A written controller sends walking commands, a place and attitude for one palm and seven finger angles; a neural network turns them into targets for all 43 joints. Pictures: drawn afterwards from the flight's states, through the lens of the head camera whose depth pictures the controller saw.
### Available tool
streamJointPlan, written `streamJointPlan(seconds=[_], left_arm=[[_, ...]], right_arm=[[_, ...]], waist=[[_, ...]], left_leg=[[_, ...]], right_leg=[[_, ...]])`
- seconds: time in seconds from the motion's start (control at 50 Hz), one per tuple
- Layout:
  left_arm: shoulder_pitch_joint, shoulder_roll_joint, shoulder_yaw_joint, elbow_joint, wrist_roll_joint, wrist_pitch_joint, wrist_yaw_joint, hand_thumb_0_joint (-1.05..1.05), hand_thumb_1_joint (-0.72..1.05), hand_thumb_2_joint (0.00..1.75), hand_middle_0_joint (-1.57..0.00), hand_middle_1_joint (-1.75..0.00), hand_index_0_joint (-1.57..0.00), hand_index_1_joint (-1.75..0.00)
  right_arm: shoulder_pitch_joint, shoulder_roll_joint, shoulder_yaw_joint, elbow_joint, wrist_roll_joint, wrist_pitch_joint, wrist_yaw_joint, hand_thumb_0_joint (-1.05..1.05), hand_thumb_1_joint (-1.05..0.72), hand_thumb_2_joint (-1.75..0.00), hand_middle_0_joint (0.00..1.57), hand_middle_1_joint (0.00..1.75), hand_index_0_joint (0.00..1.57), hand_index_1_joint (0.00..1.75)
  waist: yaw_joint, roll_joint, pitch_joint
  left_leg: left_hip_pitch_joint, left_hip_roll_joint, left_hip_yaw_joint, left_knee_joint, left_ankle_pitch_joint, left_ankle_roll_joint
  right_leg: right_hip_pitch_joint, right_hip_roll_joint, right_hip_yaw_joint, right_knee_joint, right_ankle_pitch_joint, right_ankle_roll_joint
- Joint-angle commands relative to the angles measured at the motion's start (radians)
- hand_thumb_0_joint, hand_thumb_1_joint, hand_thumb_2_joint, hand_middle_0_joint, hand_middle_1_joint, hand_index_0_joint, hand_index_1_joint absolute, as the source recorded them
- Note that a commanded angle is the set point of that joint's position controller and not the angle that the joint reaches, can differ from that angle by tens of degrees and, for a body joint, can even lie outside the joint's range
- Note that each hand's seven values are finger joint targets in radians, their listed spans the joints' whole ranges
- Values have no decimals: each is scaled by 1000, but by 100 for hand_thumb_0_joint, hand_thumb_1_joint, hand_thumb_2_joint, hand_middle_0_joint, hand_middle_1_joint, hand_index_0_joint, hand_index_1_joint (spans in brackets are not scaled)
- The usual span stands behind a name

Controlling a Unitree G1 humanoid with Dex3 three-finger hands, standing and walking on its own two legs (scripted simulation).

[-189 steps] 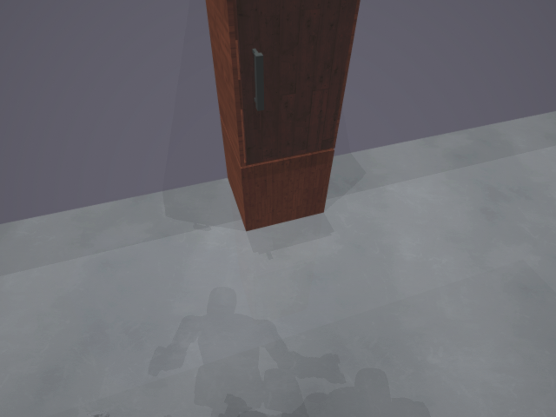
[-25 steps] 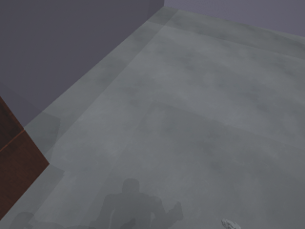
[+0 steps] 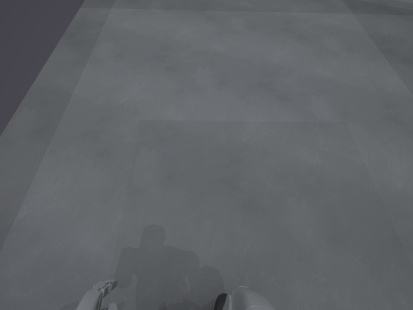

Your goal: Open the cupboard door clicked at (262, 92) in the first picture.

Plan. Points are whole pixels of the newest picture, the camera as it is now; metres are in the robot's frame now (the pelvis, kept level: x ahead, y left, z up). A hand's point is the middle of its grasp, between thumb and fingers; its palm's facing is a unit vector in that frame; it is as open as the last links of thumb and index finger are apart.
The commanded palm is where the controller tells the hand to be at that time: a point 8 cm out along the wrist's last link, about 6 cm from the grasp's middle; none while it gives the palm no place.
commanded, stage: turn to face it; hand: left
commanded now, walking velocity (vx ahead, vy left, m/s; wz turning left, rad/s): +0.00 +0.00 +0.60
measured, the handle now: out of the picture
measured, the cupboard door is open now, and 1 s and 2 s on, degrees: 0 0 0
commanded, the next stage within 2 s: none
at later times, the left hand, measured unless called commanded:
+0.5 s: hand out of the picture +0.08 +0.24 -0.16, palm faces +0.27 -0.95 -0.17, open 7.3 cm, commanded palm none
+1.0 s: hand out of the picture +0.04 +0.19 -0.12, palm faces +0.51 -0.82 -0.26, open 7.4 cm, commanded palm none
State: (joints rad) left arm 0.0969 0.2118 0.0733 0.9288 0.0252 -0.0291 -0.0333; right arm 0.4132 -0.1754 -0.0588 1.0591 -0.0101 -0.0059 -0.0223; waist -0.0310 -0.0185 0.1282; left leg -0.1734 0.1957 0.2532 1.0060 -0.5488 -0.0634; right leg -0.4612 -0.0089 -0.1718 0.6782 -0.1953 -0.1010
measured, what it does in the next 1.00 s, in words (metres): steps on the spot, turning left: left foot, then right foot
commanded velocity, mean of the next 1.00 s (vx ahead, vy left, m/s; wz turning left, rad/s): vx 0.00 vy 0.00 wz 0.60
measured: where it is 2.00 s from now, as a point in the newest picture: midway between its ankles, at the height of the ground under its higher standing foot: outside the picture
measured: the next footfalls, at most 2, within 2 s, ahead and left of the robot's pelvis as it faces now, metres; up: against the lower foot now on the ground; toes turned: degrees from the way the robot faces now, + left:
left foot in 0.42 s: +0.07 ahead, +0.14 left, +0.00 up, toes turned +21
right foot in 0.86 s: +0.14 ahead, -0.11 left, +0.00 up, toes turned +22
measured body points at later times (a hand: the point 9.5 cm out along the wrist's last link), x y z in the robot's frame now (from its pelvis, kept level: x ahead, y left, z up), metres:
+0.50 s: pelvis +0.04 +0.04 +0.02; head +0.06 +0.07 +0.46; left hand +0.07 +0.29 -0.15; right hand +0.11 -0.19 -0.12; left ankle +0.03 +0.12 -0.71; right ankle +0.08 -0.08 -0.66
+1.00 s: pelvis +0.05 -0.02 +0.03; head +0.08 -0.04 +0.48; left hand +0.01 +0.23 -0.10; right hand +0.26 -0.22 -0.12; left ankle -0.02 +0.10 -0.63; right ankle +0.10 -0.12 -0.71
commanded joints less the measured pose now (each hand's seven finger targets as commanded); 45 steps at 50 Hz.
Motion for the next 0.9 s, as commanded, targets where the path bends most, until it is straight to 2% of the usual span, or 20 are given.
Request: streamJointPlan(seconds=[0.0,0.04,0.08,0.16,0.26,0.34,0.36,0.38,0.4,0.42,0.44,0.48,0.52,0.58,0.68,0.8,0.82,0.84,0.86,0.88], left_arm=[[195,172,30,-6,-17,3,56,0,90,90,-20,-30,-20,-30],[63,96,-4,-22,-12,-2,64,0,90,90,-20,-30,-20,-30],[7,71,-18,-23,-6,-4,63,0,90,90,-20,-30,-20,-30],[21,74,-15,-19,-9,19,62,0,90,90,-20,-30,-20,-30],[65,102,8,-25,1,30,72,0,90,90,-20,-30,-20,-30],[81,107,23,-36,-3,37,72,0,90,90,-20,-30,-20,-30],[85,96,23,-41,-10,43,68,0,90,90,-20,-30,-20,-30],[106,48,22,-63,-17,50,62,0,90,90,-20,-30,-20,-30],[46,14,10,-112,-17,51,55,0,90,90,-20,-30,-20,-30],[1,27,13,-116,-2,56,57,0,90,90,-20,-30,-20,-30],[-15,17,23,-113,-1,53,54,0,90,90,-20,-30,-20,-30],[45,40,28,-76,-5,48,47,0,90,90,-20,-30,-20,-30],[74,49,27,-53,-9,49,44,0,90,90,-20,-30,-20,-30],[47,59,23,-60,-14,53,49,0,90,90,-20,-30,-20,-30],[30,72,19,-79,-19,60,52,0,90,90,-20,-30,-20,-30],[165,103,21,-68,-23,42,58,0,90,90,-20,-30,-20,-30],[209,147,30,-67,-16,33,63,0,90,90,-20,-30,-20,-30],[216,252,50,-76,4,22,72,0,90,90,-20,-30,-20,-30],[190,279,39,-102,-2,31,69,0,90,90,-20,-30,-20,-30],[143,234,40,-112,-6,25,72,0,90,90,-20,-30,-20,-30]], right_arm=[[-7,-80,-8,-97,3,-11,-14,0,-90,-90,20,30,20,30],[29,-44,7,-40,-11,17,-10,0,-90,-90,20,30,20,30],[93,-17,17,-10,-10,38,-6,0,-90,-90,20,30,20,30],[36,-24,10,-35,-9,51,8,0,-90,-90,20,30,20,30],[-88,-15,0,-91,-7,47,25,0,-90,-90,20,30,20,30],[-50,-24,-7,-105,-12,36,30,0,-90,-90,20,30,20,30],[-18,-47,-14,-100,-13,32,31,0,-90,-90,20,30,20,30],[6,-121,-31,-110,-18,23,29,0,-90,-90,20,30,20,30],[28,-195,-45,-131,-25,18,22,0,-90,-90,20,30,20,30],[39,-197,-49,-110,-27,14,9,0,-90,-90,20,30,20,30],[5,-191,-49,-114,-24,9,1,0,-90,-90,20,30,20,30],[-108,-158,-35,-143,-18,-3,-3,0,-90,-90,20,30,20,30],[-125,-166,-36,-150,-13,-10,-5,0,-90,-90,20,30,20,30],[-92,-189,-44,-135,-12,-5,-3,0,-90,-90,20,30,20,30],[-139,-230,-58,-151,-15,17,8,0,-90,-90,20,30,20,30],[-252,-249,-72,-201,-9,34,21,0,-90,-90,20,30,20,30],[-256,-216,-70,-215,-1,36,27,0,-90,-90,20,30,20,30],[-238,-129,-55,-244,4,38,33,0,-90,-90,20,30,20,30],[-268,-161,-61,-264,-12,39,32,0,-90,-90,20,30,20,30],[-277,-174,-66,-249,-17,53,35,0,-90,-90,20,30,20,30]], waist=[[71,-128,-351],[-5,5,-190],[-44,-30,-167],[-9,-96,-105],[36,-88,-75],[15,-57,-125],[1,19,-138],[-5,250,-142],[-36,380,-115],[-53,290,-146],[-34,256,-153],[14,168,-177],[16,134,-208],[-10,121,-213],[-14,164,-177],[50,170,-198],[72,75,-205],[72,-253,-186],[77,-241,-164],[53,-239,-134]], left_leg=[[-347,-55,-260,412,42,15],[-262,-33,-253,296,157,18],[-185,-41,-237,143,170,18],[-234,-65,-193,65,173,17],[-252,-70,-155,-88,101,23],[-142,-88,-125,-348,202,33],[-75,-81,-154,-471,280,45],[-31,80,-429,-612,405,123],[-18,262,-653,-727,608,239],[-25,245,-669,-737,591,271],[-20,200,-624,-716,595,249],[22,115,-474,-671,672,214],[69,72,-412,-651,782,207],[135,71,-437,-633,865,227],[61,57,-502,-649,703,233],[-117,-22,-542,-553,601,173],[-244,-81,-501,-454,448,119],[-461,-242,-308,-209,103,25],[-449,-227,-312,-2,-44,24],[-435,-201,-348,113,6,28]], right_leg=[[463,-389,441,-295,575,-124],[188,-311,259,-359,381,-65],[86,-282,155,-394,235,-43],[90,-296,134,-454,-23,-39],[142,-359,121,-421,-61,-49],[165,-351,44,-258,-23,5],[121,-317,4,-163,-68,46],[-11,-206,-48,19,-214,118],[-144,-104,-26,260,-414,168],[-164,-90,82,427,-396,155],[-202,-89,130,503,-325,156],[-186,-101,151,511,-203,170],[-155,-94,150,468,-175,185],[-134,-79,150,370,-209,199],[-41,-56,150,217,-247,199],[269,-16,122,-187,-73,175],[405,-103,190,-335,-34,154],[493,-399,498,-443,-39,46],[335,-506,519,-441,2,-29],[251,-452,498,-454,-44,-23]])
